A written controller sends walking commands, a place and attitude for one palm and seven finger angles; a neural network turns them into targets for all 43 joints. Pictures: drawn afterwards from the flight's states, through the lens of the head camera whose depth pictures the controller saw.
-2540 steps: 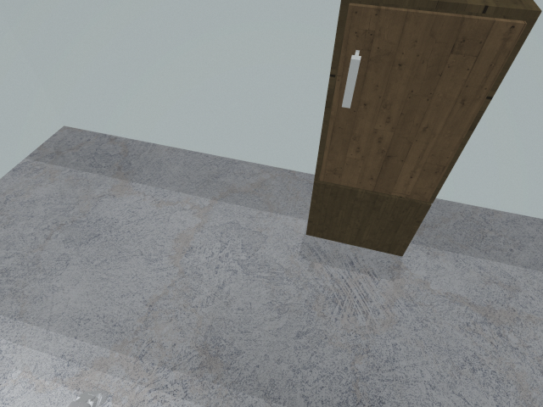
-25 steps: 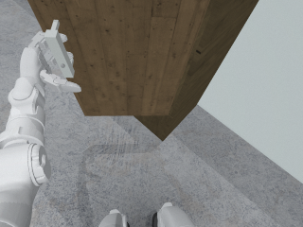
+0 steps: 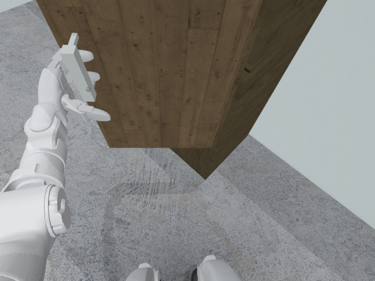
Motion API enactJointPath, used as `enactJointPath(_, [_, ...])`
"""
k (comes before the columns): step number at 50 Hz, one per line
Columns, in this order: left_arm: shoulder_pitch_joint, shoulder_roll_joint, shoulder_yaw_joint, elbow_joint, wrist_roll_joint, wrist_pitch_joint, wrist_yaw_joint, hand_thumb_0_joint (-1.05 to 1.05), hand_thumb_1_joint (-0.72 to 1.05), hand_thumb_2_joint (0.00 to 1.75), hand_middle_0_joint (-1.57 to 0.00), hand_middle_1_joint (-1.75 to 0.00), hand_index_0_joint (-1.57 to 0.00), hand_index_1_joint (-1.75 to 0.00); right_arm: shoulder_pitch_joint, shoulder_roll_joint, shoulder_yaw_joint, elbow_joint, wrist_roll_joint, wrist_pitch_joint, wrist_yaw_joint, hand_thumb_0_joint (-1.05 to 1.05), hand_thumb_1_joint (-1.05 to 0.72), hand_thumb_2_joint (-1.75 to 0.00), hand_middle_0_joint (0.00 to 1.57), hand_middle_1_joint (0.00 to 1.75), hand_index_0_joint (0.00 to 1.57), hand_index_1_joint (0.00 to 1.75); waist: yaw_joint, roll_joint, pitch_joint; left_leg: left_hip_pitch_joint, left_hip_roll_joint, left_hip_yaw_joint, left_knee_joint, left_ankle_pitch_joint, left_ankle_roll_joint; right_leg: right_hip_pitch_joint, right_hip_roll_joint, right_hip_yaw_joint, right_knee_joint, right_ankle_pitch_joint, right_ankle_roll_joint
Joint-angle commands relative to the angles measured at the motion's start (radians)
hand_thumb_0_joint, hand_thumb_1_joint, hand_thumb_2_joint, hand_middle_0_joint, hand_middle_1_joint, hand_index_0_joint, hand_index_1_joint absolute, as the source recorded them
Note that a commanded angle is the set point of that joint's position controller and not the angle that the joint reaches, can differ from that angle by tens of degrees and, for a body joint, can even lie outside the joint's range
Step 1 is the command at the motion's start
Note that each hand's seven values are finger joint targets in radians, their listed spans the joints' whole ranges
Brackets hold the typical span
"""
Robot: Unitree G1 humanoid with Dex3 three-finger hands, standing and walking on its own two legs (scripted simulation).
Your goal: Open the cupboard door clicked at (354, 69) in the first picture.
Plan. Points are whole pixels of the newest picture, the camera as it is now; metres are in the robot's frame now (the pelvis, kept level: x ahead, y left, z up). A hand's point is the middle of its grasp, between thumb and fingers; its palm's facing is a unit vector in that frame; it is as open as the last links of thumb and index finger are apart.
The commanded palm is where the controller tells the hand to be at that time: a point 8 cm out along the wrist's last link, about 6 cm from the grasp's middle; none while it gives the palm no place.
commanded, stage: slide the fingers in behind the handle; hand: left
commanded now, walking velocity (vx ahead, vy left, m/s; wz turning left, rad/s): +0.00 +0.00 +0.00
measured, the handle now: (82, 69) +0.55 +0.19 +0.09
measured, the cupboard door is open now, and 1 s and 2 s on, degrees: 45 45 85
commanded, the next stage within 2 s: close the thumb around the handle in 0.14 s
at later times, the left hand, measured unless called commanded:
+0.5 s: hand (91, 85) +0.51 +0.17 +0.08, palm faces -0.04 -1.00 -0.02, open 12.0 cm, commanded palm +0.48 +0.22 +0.09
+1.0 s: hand (88, 88) +0.50 +0.17 +0.09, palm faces -0.04 -1.00 -0.01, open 5.9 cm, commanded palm +0.48 +0.22 +0.09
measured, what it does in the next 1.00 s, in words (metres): stands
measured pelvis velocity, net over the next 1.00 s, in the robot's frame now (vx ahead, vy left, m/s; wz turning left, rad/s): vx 0.00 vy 0.01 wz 0.00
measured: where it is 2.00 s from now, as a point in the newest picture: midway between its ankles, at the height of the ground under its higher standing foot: outside the picture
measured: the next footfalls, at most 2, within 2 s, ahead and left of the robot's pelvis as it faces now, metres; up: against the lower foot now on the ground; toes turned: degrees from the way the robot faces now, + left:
none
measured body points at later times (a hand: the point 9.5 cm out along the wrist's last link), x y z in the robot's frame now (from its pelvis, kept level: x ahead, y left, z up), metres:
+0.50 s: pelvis +0.00 +0.00 +0.00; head +0.12 +0.02 +0.43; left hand +0.50 +0.22 +0.09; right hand -0.01 -0.26 -0.11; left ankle -0.01 +0.08 -0.69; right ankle +0.01 -0.10 -0.69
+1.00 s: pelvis +0.00 +0.01 +0.00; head +0.11 +0.02 +0.43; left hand +0.49 +0.23 +0.09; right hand +0.01 -0.26 -0.11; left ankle -0.01 +0.08 -0.69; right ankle +0.01 -0.10 -0.69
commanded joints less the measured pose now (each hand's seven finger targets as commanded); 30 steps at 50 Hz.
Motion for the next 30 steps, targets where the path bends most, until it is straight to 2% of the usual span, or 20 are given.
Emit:
enactJointPath(1, [-0.502,0.234,0.019,-0.245,-0.019,-0.081,-0.009,0.00,-0.50,0.30,-0.30,-1.20,-0.30,-1.20,0.162,-0.179,-0.067,-0.039,-0.004,-0.020,-0.019,0.00,-0.90,-0.90,0.20,0.30,0.20,0.30,-0.017,0.110,-0.465,0.299,-0.005,-0.084,-0.080,0.426,-0.021,0.187,0.008,0.055,-0.067,0.366,0.008])
enactJointPath(2, [-0.495,0.231,0.020,-0.230,-0.021,-0.083,-0.007,0.00,-0.50,0.30,-0.30,-1.20,-0.30,-1.20,0.163,-0.182,-0.068,-0.034,-0.003,-0.022,-0.019,0.00,-0.90,-0.90,0.20,0.30,0.20,0.30,-0.023,0.099,-0.463,0.312,-0.001,-0.092,-0.077,0.434,-0.023,0.165,0.009,0.051,-0.066,0.356,0.008])
enactJointPath(4, [-0.513,0.176,-0.022,-0.216,-0.023,-0.078,-0.006,0.00,-0.50,0.30,-0.30,-1.20,-0.30,-1.20,0.163,-0.179,-0.067,-0.027,-0.005,-0.026,-0.016,0.00,-0.90,-0.90,0.20,0.30,0.20,0.30,-0.038,0.096,-0.447,0.316,0.000,-0.097,-0.075,0.435,-0.023,0.139,0.009,0.046,-0.067,0.344,0.010])
enactJointPath(5, [-0.517,0.178,-0.019,-0.199,-0.025,-0.077,-0.005,0.00,-0.50,0.30,-0.30,-1.20,-0.30,-1.20,0.172,-0.181,-0.068,-0.023,-0.005,-0.027,-0.018,0.00,-0.90,-0.90,0.20,0.30,0.20,0.30,-0.042,0.082,-0.443,0.321,0.002,-0.104,-0.069,0.457,-0.023,0.131,0.011,0.040,-0.060,0.349,0.007])
enactJointPath(7, [-0.518,0.198,-0.007,-0.160,-0.017,-0.059,0.003,0.00,-0.50,0.30,-0.30,-1.20,-0.30,-1.20,0.174,-0.188,-0.066,-0.014,-0.005,-0.025,-0.017,0.00,-0.90,-0.90,0.20,0.30,0.20,0.30,-0.042,0.074,-0.418,0.293,0.002,-0.102,-0.074,0.416,-0.023,0.117,0.010,0.043,-0.066,0.322,0.010])
enactJointPath(8, [-0.525,0.211,0.002,-0.169,-0.016,-0.058,0.007,0.00,-0.50,0.30,-0.30,-1.20,-0.30,-1.20,0.176,-0.191,-0.067,-0.019,-0.007,-0.026,-0.016,0.00,-0.90,-0.90,0.20,0.30,0.20,0.30,-0.041,0.065,-0.424,0.279,-0.002,-0.102,-0.076,0.402,-0.021,0.130,0.009,0.045,-0.067,0.316,0.011])
enactJointPath(10, [-0.530,0.217,0.010,-0.201,-0.010,-0.064,0.015,0.00,-0.50,0.30,-0.30,-1.20,-0.30,-1.20,0.179,-0.189,-0.067,-0.028,-0.011,-0.029,-0.017,0.00,-0.90,-0.90,0.20,0.30,0.20,0.30,-0.033,0.098,-0.474,0.303,-0.005,-0.099,-0.066,0.439,-0.019,0.141,0.009,0.046,-0.057,0.343,0.008])
enactJointPath(11, [-0.533,0.240,0.020,-0.207,-0.003,-0.068,0.017,0.00,-0.50,0.30,-0.30,-1.20,-0.30,-1.20,0.182,-0.189,-0.068,-0.023,-0.011,-0.027,-0.016,0.00,-0.90,-0.90,0.20,0.30,0.20,0.30,-0.030,0.101,-0.498,0.310,-0.002,-0.101,-0.063,0.454,-0.022,0.147,0.008,0.048,-0.055,0.355,0.010])
enactJointPath(12, [-0.520,0.248,0.027,-0.189,0.001,-0.066,0.017,0.00,-0.50,0.30,-0.30,-1.20,-0.30,-1.20,0.183,-0.187,-0.066,-0.023,-0.011,-0.025,-0.015,0.00,-0.90,-0.90,0.20,0.30,0.20,0.30,-0.026,0.105,-0.487,0.299,-0.003,-0.098,-0.064,0.450,-0.023,0.154,0.009,0.048,-0.055,0.356,0.009])
enactJointPath(13, [-0.518,0.232,0.011,-0.182,0.001,-0.064,0.015,0.00,-0.44,0.32,-0.30,-1.21,-0.30,-1.21,0.183,-0.187,-0.065,-0.024,-0.009,-0.023,-0.014,0.00,-0.90,-0.90,0.20,0.30,0.20,0.30,-0.034,0.075,-0.468,0.287,-0.002,-0.102,-0.068,0.439,-0.022,0.154,0.010,0.045,-0.057,0.348,0.010])
enactJointPath(15, [-0.521,0.224,0.014,-0.193,-0.010,-0.066,0.011,0.00,-0.33,0.37,-0.31,-1.22,-0.31,-1.22,0.187,-0.187,-0.065,-0.030,-0.010,-0.025,-0.014,0.00,-0.90,-0.90,0.20,0.30,0.20,0.30,-0.032,0.089,-0.469,0.292,-0.004,-0.100,-0.065,0.462,-0.019,0.158,0.013,0.045,-0.057,0.365,0.007])
enactJointPath(16, [-0.521,0.239,0.017,-0.190,-0.004,-0.065,0.010,0.00,-0.28,0.40,-0.32,-1.22,-0.32,-1.22,0.187,-0.190,-0.066,-0.025,-0.008,-0.021,-0.014,0.00,-0.90,-0.90,0.20,0.30,0.20,0.30,-0.031,0.091,-0.472,0.300,0.001,-0.102,-0.067,0.460,-0.023,0.148,0.013,0.044,-0.057,0.359,0.008])
enactJointPath(19, [-0.529,0.211,-0.006,-0.187,-0.006,-0.058,0.009,0.00,-0.11,0.47,-0.33,-1.24,-0.33,-1.24,0.188,-0.189,-0.068,-0.023,-0.008,-0.021,-0.014,0.00,-0.90,-0.90,0.20,0.30,0.20,0.30,-0.043,0.086,-0.445,0.296,0.002,-0.104,-0.075,0.423,-0.022,0.131,0.013,0.041,-0.065,0.329,0.010])
enactJointPath(20, [-0.528,0.199,-0.003,-0.196,-0.013,-0.063,0.010,0.00,-0.05,0.49,-0.33,-1.25,-0.33,-1.25,0.191,-0.186,-0.068,-0.026,-0.010,-0.023,-0.014,0.00,-0.90,-0.90,0.20,0.30,0.20,0.30,-0.038,0.103,-0.459,0.309,-0.002,-0.100,-0.069,0.446,-0.019,0.134,0.014,0.041,-0.063,0.342,0.007])
enactJointPath(21, [-0.537,0.220,0.006,-0.219,-0.009,-0.069,0.010,0.00,0.00,0.52,-0.34,-1.25,-0.34,-1.25,0.194,-0.190,-0.070,-0.021,-0.012,-0.022,-0.013,0.00,-0.90,-0.90,0.20,0.30,0.20,0.30,-0.032,0.119,-0.489,0.334,0.003,-0.107,-0.070,0.468,-0.026,0.130,0.013,0.039,-0.059,0.348,0.007])
enactJointPath(22, [-0.503,0.219,0.015,-0.210,-0.011,-0.067,0.010,0.00,0.06,0.54,-0.34,-1.26,-0.34,-1.26,0.195,-0.189,-0.071,-0.023,-0.012,-0.022,-0.011,0.00,-0.90,-0.90,0.20,0.30,0.20,0.30,-0.025,0.106,-0.503,0.336,0.002,-0.105,-0.069,0.472,-0.026,0.142,0.015,0.039,-0.060,0.353,0.008])
enactJointPath(24, [-0.492,0.212,0.009,-0.192,-0.012,-0.061,0.009,0.00,0.17,0.59,-0.35,-1.27,-0.35,-1.27,0.194,-0.186,-0.069,-0.024,-0.010,-0.019,-0.012,0.00,-0.90,-0.90,0.20,0.30,0.20,0.30,-0.030,0.072,-0.461,0.300,0.001,-0.099,-0.074,0.455,-0.023,0.157,0.016,0.040,-0.065,0.357,0.010])
enactJointPath(26, [-0.506,0.225,0.019,-0.217,-0.014,-0.070,0.010,0.00,0.28,0.64,-0.36,-1.28,-0.36,-1.28,0.193,-0.187,-0.070,-0.023,-0.010,-0.020,-0.011,0.00,-0.90,-0.90,0.20,0.30,0.20,0.30,-0.024,0.094,-0.476,0.313,0.001,-0.099,-0.073,0.472,-0.023,0.161,0.015,0.042,-0.064,0.371,0.009])
enactJointPath(28, [-0.476,0.208,0.007,-0.209,-0.011,-0.068,0.010,0.00,0.40,0.68,-0.36,-1.30,-0.36,-1.30,0.191,-0.185,-0.070,-0.027,-0.010,-0.019,-0.010,0.00,-0.90,-0.90,0.20,0.30,0.20,0.30,-0.024,0.085,-0.462,0.311,0.002,-0.099,-0.078,0.470,-0.024,0.155,0.015,0.038,-0.065,0.365,0.008])
enactJointPath(30, [-0.470,0.220,0.023,-0.220,-0.018,-0.074,0.011,0.00,0.51,0.73,-0.37,-1.31,-0.37,-1.31,0.192,-0.185,-0.070,-0.033,-0.010,-0.019,-0.010,0.00,-0.90,-0.90,0.20,0.30,0.20,0.30,-0.018,0.094,-0.467,0.313,-0.002,-0.093,-0.074,0.486,-0.021,0.172,0.017,0.041,-0.065,0.381,0.006])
